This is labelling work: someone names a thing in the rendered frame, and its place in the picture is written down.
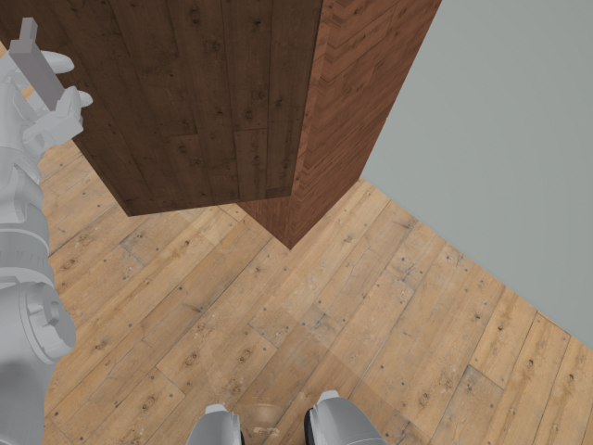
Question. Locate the robot shin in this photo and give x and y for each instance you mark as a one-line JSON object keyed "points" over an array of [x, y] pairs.
{"points": [[328, 395], [215, 408]]}

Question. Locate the robot left shin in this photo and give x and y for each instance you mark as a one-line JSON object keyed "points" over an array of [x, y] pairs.
{"points": [[215, 408]]}

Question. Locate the left robot forearm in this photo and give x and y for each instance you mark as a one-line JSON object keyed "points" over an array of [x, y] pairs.
{"points": [[24, 236]]}

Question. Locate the robot right shin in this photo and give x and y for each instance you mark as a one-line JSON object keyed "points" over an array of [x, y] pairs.
{"points": [[328, 395]]}

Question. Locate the handle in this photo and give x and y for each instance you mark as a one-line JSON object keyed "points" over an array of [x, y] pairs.
{"points": [[32, 63]]}

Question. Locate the robot left upper arm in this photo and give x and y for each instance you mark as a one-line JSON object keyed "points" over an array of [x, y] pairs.
{"points": [[35, 332]]}

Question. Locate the cupboard door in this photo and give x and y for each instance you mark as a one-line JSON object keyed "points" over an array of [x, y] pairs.
{"points": [[196, 103]]}

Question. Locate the left robot hand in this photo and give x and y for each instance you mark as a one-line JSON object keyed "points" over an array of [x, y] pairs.
{"points": [[28, 125]]}

